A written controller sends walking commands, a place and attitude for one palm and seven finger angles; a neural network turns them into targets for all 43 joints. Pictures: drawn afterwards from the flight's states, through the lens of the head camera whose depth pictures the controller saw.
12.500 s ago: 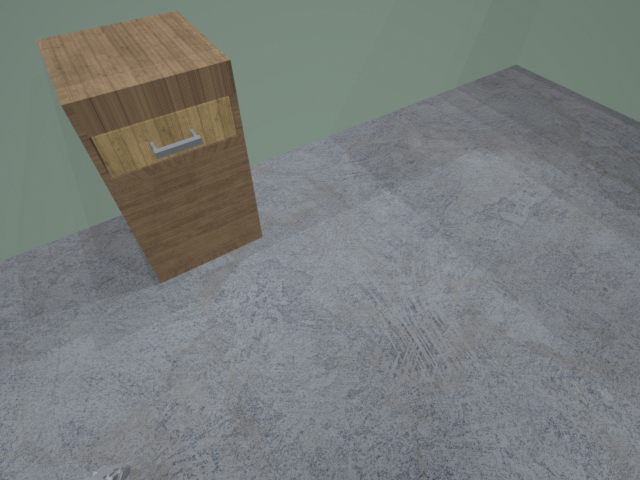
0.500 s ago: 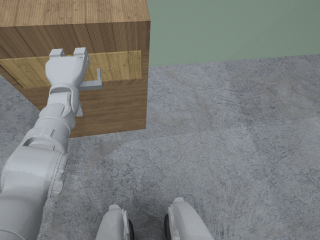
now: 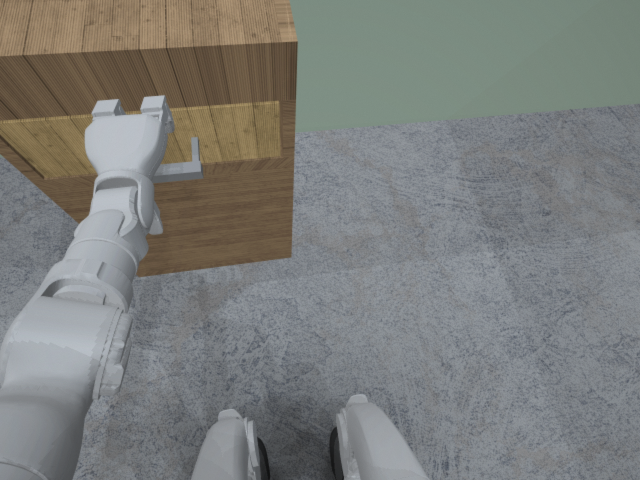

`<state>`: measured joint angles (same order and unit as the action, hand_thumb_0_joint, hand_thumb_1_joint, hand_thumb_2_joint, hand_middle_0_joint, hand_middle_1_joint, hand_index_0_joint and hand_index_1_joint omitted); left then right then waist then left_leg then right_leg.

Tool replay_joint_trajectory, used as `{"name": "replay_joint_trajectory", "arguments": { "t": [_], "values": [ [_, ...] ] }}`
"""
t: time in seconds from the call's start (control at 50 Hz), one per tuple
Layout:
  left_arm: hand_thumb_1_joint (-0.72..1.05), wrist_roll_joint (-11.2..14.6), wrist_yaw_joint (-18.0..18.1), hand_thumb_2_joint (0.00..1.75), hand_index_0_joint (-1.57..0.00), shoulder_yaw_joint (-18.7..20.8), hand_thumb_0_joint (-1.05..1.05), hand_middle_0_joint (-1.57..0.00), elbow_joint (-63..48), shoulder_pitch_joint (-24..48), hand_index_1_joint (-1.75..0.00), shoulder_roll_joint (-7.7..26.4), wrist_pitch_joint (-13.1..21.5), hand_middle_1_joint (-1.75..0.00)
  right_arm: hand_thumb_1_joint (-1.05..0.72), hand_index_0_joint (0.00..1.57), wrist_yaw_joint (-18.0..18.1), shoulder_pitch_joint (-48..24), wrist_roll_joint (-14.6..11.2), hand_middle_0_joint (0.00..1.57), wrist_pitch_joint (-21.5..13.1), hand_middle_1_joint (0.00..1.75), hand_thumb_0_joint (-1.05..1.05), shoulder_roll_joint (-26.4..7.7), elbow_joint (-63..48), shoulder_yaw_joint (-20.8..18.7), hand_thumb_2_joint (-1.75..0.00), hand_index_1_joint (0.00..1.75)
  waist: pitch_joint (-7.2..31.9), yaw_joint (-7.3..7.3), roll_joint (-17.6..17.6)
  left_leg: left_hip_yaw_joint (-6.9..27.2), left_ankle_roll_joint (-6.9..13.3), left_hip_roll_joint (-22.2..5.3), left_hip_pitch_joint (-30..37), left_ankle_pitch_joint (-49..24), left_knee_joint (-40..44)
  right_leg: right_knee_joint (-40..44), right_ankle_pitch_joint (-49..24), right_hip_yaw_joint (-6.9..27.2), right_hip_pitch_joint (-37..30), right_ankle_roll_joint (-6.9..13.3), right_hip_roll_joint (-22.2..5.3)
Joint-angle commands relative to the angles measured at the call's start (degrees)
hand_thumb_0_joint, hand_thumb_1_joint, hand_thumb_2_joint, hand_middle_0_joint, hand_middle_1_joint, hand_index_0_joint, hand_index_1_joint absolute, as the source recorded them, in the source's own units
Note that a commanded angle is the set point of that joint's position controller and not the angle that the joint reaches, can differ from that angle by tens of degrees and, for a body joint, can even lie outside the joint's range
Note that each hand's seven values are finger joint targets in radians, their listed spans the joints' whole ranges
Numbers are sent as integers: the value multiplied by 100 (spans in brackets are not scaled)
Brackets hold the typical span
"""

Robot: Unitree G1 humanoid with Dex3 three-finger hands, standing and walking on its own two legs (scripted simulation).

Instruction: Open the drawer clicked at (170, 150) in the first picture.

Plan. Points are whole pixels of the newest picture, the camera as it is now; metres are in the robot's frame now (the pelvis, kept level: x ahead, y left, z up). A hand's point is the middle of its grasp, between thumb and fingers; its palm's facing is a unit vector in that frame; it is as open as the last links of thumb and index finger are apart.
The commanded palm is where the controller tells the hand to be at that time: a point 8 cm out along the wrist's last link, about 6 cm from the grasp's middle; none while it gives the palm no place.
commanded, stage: lower the fingers behind the handle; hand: left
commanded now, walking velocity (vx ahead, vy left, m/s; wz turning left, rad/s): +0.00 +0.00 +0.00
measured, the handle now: (156, 161) +0.58 +0.18 -0.08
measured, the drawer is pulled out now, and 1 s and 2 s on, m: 0.00 0.00 0.00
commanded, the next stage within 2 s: close the thumb around the handle in 1.56 s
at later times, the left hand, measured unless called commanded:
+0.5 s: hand (156, 184) +0.53 +0.17 -0.06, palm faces -0.04 +0.00 -1.00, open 13.8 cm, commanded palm +0.52 +0.15 -0.01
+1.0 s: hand (168, 193) +0.54 +0.17 -0.10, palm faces -0.05 -0.01 -1.00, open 13.8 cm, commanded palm +0.53 +0.15 -0.05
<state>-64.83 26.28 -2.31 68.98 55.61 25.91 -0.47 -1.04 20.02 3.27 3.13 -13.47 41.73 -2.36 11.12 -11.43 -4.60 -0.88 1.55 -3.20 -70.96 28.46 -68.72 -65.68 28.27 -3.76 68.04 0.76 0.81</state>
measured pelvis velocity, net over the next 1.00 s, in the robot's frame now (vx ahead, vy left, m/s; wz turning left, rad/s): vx -0.01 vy -0.01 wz -0.02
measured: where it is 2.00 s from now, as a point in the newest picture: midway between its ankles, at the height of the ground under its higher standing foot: outside the picture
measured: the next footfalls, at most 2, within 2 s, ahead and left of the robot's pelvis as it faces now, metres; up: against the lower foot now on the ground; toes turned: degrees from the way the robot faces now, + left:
none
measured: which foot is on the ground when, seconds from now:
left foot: down 0.00-1.00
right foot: down 0.00-1.00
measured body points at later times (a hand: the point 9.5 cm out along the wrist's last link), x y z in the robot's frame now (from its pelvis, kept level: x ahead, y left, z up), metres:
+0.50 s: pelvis -0.01 +0.00 -0.03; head +0.17 +0.01 +0.38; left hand +0.53 +0.17 -0.01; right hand -0.03 -0.26 -0.15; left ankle +0.02 +0.10 -0.63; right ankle +0.01 -0.12 -0.63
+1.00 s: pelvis -0.01 -0.01 -0.06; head +0.18 +0.00 +0.35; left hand +0.53 +0.16 -0.04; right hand -0.04 -0.27 -0.18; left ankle +0.02 +0.10 -0.63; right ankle +0.01 -0.12 -0.63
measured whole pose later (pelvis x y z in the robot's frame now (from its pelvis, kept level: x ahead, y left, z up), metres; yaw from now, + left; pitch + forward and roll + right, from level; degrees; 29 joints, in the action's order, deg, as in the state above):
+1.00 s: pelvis -0.01 -0.01 -0.06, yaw -1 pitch +36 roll -4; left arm -66.5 27.3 -0.6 68.6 58.5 28.3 -1.1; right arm -1.8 18.5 3.7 2.1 -13.5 41.3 -1.4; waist 11.2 -12.1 -5.0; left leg 0.0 1.1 -4.1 -86.4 32.4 -82.3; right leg -79.7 32.4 -4.3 83.7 1.5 1.3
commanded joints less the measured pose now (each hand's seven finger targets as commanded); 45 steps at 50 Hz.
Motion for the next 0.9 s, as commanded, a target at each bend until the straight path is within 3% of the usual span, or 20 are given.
{"name": "replay_joint_trajectory", "arguments": {
  "t": [0.0, 0.04, 0.12, 0.2, 0.22, 0.24, 0.32, 0.34, 0.36, 0.4, 0.44, 0.48, 0.54, 0.58, 0.6, 0.66, 0.72, 0.78, 0.82, 0.88],
  "values": [
    [-50, -28, 222, 30, -30, 191, 0, -30, -666, 2057, -120, 1019, -139, -120, -90, 20, 44, 1136, 29, 20, 29, 30, 0, -1023, -158, -325, -90, 30, 2802, -138, -303, 197, 139, 255, 2344, -2369, 484, 730, -2103, 81, -1273, 108, 268],
    [-50, -32, 208, 30, -30, 230, 0, -30, -640, 2152, -120, 1128, -165, -120, -90, 20, 44, 1133, 22, 20, 42, 30, 0, -1052, -176, -310, -90, 30, 2625, -176, -140, 185, 155, 245, 2095, -2147, 473, 721, -1972, 82, -1261, 92, 261],
    [-50, -93, 175, 30, -30, 177, 0, -30, -994, 2533, -120, 1142, 24, -120, -90, 20, 74, 1121, 29, 20, 4, 30, 0, -1049, -194, -337, -90, 30, 2885, -243, -381, 264, 152, 211, 2203, -2100, 355, 584, -1780, 85, -961, 104, 250],
    [-50, -147, 320, 30, -30, 272, 0, -30, -1202, 2511, -120, 1133, 180, -120, -90, 20, 57, 1140, 60, 20, -36, 30, 0, -1053, -159, -383, -90, 30, 3197, -161, -604, 406, 96, 171, 2500, -2366, 242, 387, -1723, 38, -653, 132, 258],
    [-50, -141, 373, 30, -30, 185, 0, -30, -1184, 2584, -120, 994, 168, -120, -90, 20, 41, 1117, 69, 20, -49, 30, 0, -1043, -142, -391, -90, 30, 3145, -233, -647, 414, 95, 155, 2502, -2335, 203, 380, -1662, 22, -514, 127, 259],
    [-50, -163, 448, 30, -30, 334, 0, -30, -1228, 2625, -120, 1175, 156, -120, -90, 20, 30, 1138, 78, 20, -45, 30, 0, -1064, -117, -389, -90, 30, 3212, -172, -650, 430, 85, 151, 2461, -2366, 170, 320, -1657, 17, -521, 134, 255],
    [-50, -184, 632, 30, -30, 180, 0, -30, -957, 2783, -120, 982, -108, -120, -90, 20, -21, 1094, 89, 20, -26, 30, 0, -1068, -86, -377, -90, 30, 3174, -266, -688, 440, 74, 160, 2332, -2268, 82, 242, -1566, -14, -336, 134, 257],
    [-50, -185, 652, 30, -30, 244, 0, -30, -994, 2874, -120, 1086, -161, -120, -90, 20, -22, 1112, 91, 20, -28, 30, 0, -1076, -74, -370, -90, 30, 3231, -276, -591, 438, 85, 151, 2306, -2256, 60, 224, -1591, -14, -403, 126, 256],
    [-50, -194, 648, 30, -30, 239, 0, -30, -970, 2852, -120, 1102, -220, -120, -90, 20, -27, 1090, 89, 20, -26, 30, 0, -1085, -95, -365, -90, 30, 3350, -255, -666, 442, 76, 164, 2315, -2222, 47, 204, -1560, -6, -403, 133, 263],
    [-50, -142, 579, 30, -30, 112, 0, -30, -830, 2949, -120, 975, -310, -120, -90, 20, -25, 1098, 75, 20, -34, 30, 0, -1081, -81, -353, -90, 30, 3270, -355, -600, 460, 89, 157, 2260, -2133, 18, 188, -1488, -28, -315, 120, 257],
    [-50, -130, 490, 30, -30, 151, 0, -30, -818, 3068, -120, 1138, -344, -120, -90, 20, -1, 1095, 72, 20, -42, 30, 0, -1101, -89, -321, -90, 30, 3258, -371, -634, 438, 104, 162, 2128, -2023, -19, 171, -1438, -7, -308, 119, 261],
    [-50, -115, 389, 30, -30, 42, 0, -30, -895, 3140, -120, 996, -307, -120, -90, 20, 7, 1075, 69, 20, -67, 30, 0, -1068, -113, -312, -90, 30, 3357, -395, -724, 478, 101, 150, 2182, -2023, -49, 100, -1405, -20, -217, 129, 256],
    [-50, -138, 305, 30, -30, 55, 0, -30, -690, 3011, -120, 1065, -291, -120, -90, 20, 30, 1092, 59, 20, -67, 30, 0, -1069, -141, -262, -90, 30, 3069, -406, -632, 419, 134, 164, 1789, -1828, -146, 50, -1306, -14, -150, 128, 261],
    [-50, -159, 283, 30, -30, 190, 0, -30, -719, 2995, -120, 1227, -238, -120, -90, 20, 40, 1108, 68, 20, -75, 30, 0, -1072, -158, -248, -90, 30, 3241, -372, -537, 449, 146, 148, 1744, -1942, -232, -66, -1409, -1, -183, 129, 266],
    [-50, -161, 267, 30, -30, 181, 0, -30, -758, 2906, -120, 1212, -216, -120, -90, 20, 30, 1110, 64, 20, -76, 30, 0, -1058, -193, -246, -90, 30, 3276, -325, -697, 403, 144, 161, 1713, -1953, -271, -81, -1443, 7, -192, 133, 261],
    [-50, -196, 278, 30, -30, 359, 0, -30, -789, 2767, -120, 1450, -191, -120, -90, 20, 25, 1123, 60, 20, -64, 30, 0, -1059, -216, -228, -90, 30, 3335, -269, -534, 348, 165, 160, 1425, -1942, -408, -181, -1550, 34, -311, 125, 263],
    [-50, -219, 305, 30, -30, 133, 0, -30, -658, 2778, -120, 1151, -273, -120, -90, 20, 0, 1133, 50, 20, -67, 30, 0, -1061, -193, -242, -90, 30, 3138, -359, -576, 386, 146, 143, 1372, -1869, -463, -240, -1425, -9, -32, 130, 270],
    [-50, -122, 231, 30, -30, 177, 0, -30, -936, 2992, -120, 1220, -221, -120, -90, 20, 12, 1164, 53, 20, -100, 30, 0, -1054, -194, -269, -90, 30, 3493, -401, -553, 378, 169, 138, 1431, -1925, -552, -279, -1559, 42, -161, 104, 267],
    [-50, -109, 190, 30, -30, 355, 0, -30, -1274, 2937, -120, 1446, -110, -120, -90, 20, 10, 1216, 51, 20, -104, 30, 0, -1058, -181, -279, -90, 30, 3864, -255, -763, 382, 151, 145, 1629, -2103, -583, -343, -1730, 52, -300, 119, 264],
    [-50, -183, 244, 30, -30, 234, 0, -30, -1229, 2904, -120, 1240, -40, -120, -90, 20, 15, 1181, 56, 20, -119, 30, 0, -1023, -106, -293, -90, 30, 3642, -341, -687, 423, 151, 119, 1540, -2114, -687, -415, -1687, 42, -25, 125, 269]
  ]
}}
